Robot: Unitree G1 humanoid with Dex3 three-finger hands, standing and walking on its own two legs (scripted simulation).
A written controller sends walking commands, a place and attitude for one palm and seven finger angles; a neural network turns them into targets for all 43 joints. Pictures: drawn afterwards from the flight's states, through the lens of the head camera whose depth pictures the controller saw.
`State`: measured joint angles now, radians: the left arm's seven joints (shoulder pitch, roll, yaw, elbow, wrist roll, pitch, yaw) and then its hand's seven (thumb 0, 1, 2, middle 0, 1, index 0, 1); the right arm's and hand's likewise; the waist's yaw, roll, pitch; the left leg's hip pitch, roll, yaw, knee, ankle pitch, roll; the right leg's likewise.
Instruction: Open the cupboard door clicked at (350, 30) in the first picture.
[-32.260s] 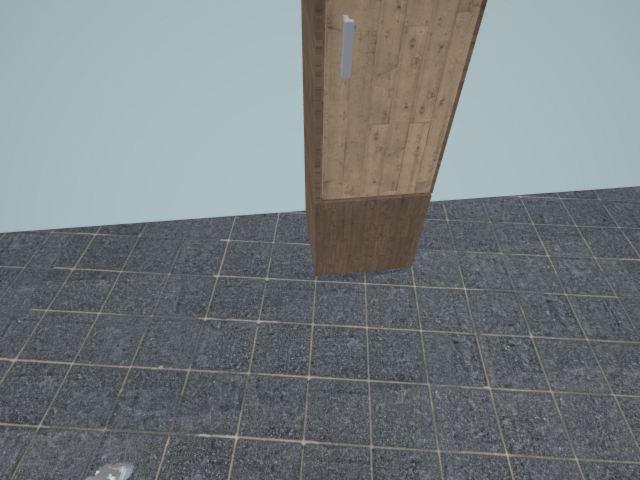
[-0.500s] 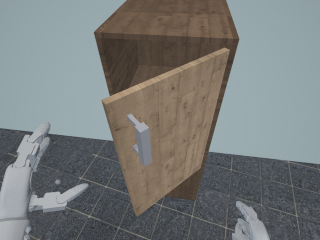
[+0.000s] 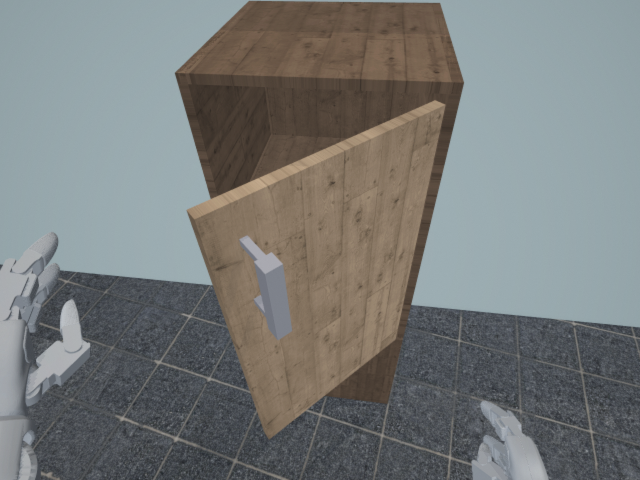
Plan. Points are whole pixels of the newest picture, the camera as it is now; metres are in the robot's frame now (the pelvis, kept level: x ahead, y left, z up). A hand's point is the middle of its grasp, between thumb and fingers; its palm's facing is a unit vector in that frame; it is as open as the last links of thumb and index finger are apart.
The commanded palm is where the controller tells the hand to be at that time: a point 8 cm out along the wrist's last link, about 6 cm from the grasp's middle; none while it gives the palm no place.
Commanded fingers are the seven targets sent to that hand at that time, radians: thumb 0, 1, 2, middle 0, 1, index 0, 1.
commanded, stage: draw the hand back to the body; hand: left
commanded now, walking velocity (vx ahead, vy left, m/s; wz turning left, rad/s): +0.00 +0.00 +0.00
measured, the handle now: (265, 288) +0.29 +0.11 +0.13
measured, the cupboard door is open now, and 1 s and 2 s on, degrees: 46 46 46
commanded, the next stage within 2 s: step back with the hand held close in 0.20 s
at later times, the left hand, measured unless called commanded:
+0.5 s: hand (66, 340) +0.19 +0.28 +0.15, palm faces +0.41 -0.79 -0.46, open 7.4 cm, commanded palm +0.13 +0.31 +0.17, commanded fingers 0.00 0.90 0.90 -0.20 -0.30 -0.20 -0.30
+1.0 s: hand (2, 431) +0.11 +0.29 +0.14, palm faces +0.47 -0.76 -0.45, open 7.4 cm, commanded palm +0.05 +0.33 +0.17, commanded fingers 0.00 0.90 0.90 -0.20 -0.30 -0.20 -0.30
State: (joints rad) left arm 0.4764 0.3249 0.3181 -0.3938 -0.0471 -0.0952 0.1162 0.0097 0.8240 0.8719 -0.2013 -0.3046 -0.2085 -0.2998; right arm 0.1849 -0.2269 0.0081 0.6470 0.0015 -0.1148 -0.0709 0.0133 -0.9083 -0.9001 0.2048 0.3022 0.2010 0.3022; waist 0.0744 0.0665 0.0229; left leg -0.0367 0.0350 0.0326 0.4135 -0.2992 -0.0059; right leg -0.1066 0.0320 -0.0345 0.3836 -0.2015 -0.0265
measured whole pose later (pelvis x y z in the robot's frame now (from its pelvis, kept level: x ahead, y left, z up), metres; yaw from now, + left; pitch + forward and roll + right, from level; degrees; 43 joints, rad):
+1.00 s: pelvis -0.10 +0.03 -0.03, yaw -2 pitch -2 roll +0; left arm 0.52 0.33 0.41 -0.49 0.04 -0.20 0.18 0.01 0.89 0.90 -0.21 -0.31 -0.21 -0.30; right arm 0.24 -0.21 -0.01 0.56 -0.03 -0.06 -0.10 0.01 -0.91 -0.90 0.21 0.30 0.20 0.30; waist 0.00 -0.01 0.02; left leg -0.39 -0.01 0.09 0.73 -0.37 0.06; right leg -0.45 -0.02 0.02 0.64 -0.16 0.02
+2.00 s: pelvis -0.30 +0.01 +0.00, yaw -5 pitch -1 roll +0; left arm 0.49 0.36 0.38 -0.43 -0.02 -0.16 0.14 0.01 0.89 0.90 -0.20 -0.30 -0.21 -0.30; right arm 0.24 -0.17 0.03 0.68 -0.01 -0.09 -0.06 0.01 -0.90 -0.90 0.21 0.30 0.21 0.30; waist 0.03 -0.03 -0.04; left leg -0.39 0.00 0.02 0.83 -0.39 0.01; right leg -0.23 0.03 -0.04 0.47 -0.23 -0.06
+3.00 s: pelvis -0.29 +0.03 +0.00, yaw -2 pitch -1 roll +0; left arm 0.29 0.20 0.01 1.08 0.00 0.01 0.02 0.00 0.92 0.90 -0.19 -0.30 -0.20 -0.30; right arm 0.29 -0.15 0.00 1.06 -0.01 0.02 -0.02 0.01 -0.91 -0.90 0.20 0.30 0.20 0.30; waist 0.00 0.03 0.06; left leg -0.18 0.02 0.06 0.44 -0.25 0.00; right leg -0.21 -0.03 -0.10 0.43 -0.20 -0.01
